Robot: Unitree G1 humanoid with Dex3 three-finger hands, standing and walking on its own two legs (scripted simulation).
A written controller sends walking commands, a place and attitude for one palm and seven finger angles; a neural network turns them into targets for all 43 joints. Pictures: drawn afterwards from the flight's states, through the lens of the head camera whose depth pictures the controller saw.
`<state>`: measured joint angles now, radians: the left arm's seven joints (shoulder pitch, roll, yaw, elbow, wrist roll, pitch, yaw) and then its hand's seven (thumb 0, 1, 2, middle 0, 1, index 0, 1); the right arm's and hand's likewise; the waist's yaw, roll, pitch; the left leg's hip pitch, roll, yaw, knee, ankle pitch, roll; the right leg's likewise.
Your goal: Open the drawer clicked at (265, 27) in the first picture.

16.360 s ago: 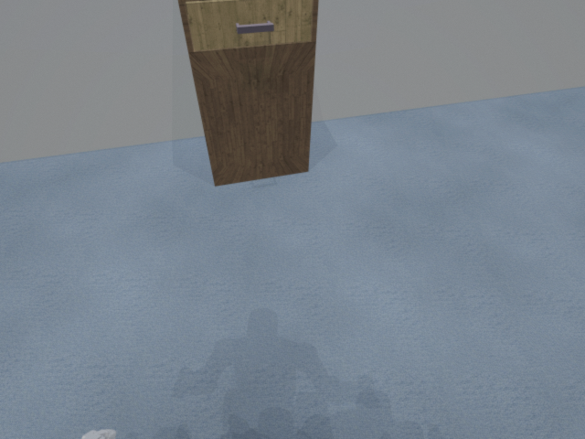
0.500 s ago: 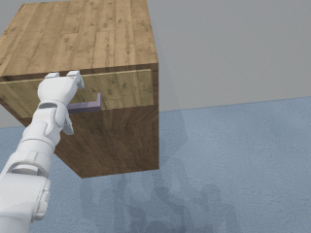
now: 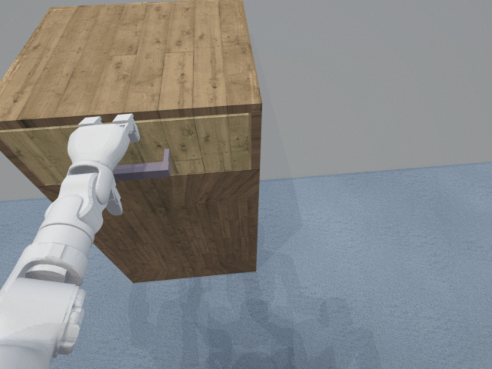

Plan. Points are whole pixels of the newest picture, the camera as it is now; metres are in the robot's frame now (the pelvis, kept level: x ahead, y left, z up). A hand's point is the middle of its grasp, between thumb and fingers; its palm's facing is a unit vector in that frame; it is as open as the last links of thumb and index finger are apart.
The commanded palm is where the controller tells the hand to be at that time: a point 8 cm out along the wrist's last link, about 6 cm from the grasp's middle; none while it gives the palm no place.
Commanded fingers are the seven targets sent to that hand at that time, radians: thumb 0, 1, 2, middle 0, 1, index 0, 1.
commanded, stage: lower the fingers behind the handle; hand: left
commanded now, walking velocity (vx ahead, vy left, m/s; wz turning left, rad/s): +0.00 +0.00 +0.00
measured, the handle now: (136, 163) +0.49 +0.22 +0.01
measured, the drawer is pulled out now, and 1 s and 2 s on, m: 0.00 0.00 0.00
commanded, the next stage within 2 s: lift the fingers back up to retry in 1.58 s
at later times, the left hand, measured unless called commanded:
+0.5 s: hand (113, 180) +0.44 +0.25 +0.03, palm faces -0.05 -0.02 -1.00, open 13.8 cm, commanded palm +0.42 +0.24 +0.09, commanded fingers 0.00 -0.50 0.30 -0.30 -1.20 -0.30 -1.20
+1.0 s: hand (118, 182) +0.44 +0.24 +0.02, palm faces -0.03 +0.00 -1.00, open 13.8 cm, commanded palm +0.42 +0.24 +0.06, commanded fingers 0.00 -0.50 0.30 -0.30 -1.20 -0.30 -1.20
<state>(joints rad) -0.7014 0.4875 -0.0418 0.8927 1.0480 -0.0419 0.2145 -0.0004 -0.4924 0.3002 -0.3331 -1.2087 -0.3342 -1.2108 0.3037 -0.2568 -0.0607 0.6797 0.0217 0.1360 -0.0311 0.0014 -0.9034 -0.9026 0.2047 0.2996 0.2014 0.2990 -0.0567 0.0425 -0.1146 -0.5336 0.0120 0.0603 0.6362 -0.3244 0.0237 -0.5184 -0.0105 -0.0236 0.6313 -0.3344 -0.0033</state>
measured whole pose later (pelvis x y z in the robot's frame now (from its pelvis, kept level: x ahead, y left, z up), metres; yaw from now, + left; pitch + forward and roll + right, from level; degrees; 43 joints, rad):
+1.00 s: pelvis -0.01 +0.00 -0.01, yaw +0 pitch +16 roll -1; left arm -0.73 0.49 -0.05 1.02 1.09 -0.05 0.33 0.00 -0.49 0.30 -0.28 -1.25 -0.32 -1.20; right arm 0.33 -0.25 -0.06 0.70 0.01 0.13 -0.03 0.00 -0.90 -0.90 0.21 0.30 0.20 0.30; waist -0.08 0.04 -0.15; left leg -0.68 0.02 0.05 0.75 -0.36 0.03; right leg -0.66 0.00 -0.03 0.73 -0.36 0.00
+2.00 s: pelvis -0.02 +0.01 -0.02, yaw +0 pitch +16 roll -1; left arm -0.76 0.49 -0.06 0.99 1.06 -0.03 0.28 0.00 -0.49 0.30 -0.29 -1.25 -0.32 -1.20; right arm 0.36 -0.25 -0.05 0.70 0.01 0.10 -0.04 0.00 -0.90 -0.90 0.21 0.30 0.20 0.30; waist -0.09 0.04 -0.13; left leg -0.71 0.02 0.05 0.78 -0.36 0.03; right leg -0.68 0.00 -0.03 0.75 -0.35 0.00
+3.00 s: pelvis +0.00 -0.01 +0.00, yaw +0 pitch +11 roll +0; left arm -0.65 0.49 -0.03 0.83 1.02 -0.05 0.17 0.00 -0.49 0.30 -0.32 -1.20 -0.32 -1.20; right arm 0.30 -0.26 -0.05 0.69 0.03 0.15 -0.05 0.00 -0.90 -0.90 0.20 0.30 0.20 0.30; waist -0.05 0.06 -0.11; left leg -0.50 0.02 0.05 0.62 -0.32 0.01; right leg -0.49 0.00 -0.03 0.63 -0.34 -0.01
